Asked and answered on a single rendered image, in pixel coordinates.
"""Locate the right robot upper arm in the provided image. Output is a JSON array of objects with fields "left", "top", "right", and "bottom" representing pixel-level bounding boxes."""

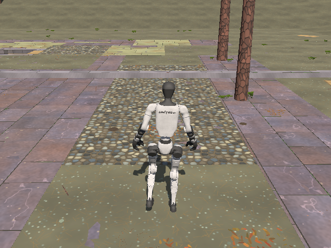
[{"left": 178, "top": 104, "right": 192, "bottom": 133}]

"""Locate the robot left forearm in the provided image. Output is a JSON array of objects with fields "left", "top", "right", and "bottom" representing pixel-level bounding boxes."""
[{"left": 134, "top": 123, "right": 145, "bottom": 142}]

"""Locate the left robot upper arm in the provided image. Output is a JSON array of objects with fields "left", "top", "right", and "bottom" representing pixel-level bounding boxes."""
[{"left": 141, "top": 103, "right": 157, "bottom": 131}]

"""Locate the right robot shin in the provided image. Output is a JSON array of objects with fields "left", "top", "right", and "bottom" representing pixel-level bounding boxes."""
[{"left": 170, "top": 171, "right": 178, "bottom": 205}]

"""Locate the right robot hand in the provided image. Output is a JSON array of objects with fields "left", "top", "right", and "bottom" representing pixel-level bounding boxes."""
[{"left": 186, "top": 140, "right": 198, "bottom": 151}]

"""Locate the left robot hand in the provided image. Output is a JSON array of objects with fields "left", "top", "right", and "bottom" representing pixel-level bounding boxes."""
[{"left": 132, "top": 139, "right": 144, "bottom": 151}]

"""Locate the robot right forearm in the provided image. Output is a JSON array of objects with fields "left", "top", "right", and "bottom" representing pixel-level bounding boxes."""
[{"left": 187, "top": 125, "right": 196, "bottom": 143}]

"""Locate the right robot thigh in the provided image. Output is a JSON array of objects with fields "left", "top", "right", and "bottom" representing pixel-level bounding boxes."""
[{"left": 170, "top": 145, "right": 183, "bottom": 180}]

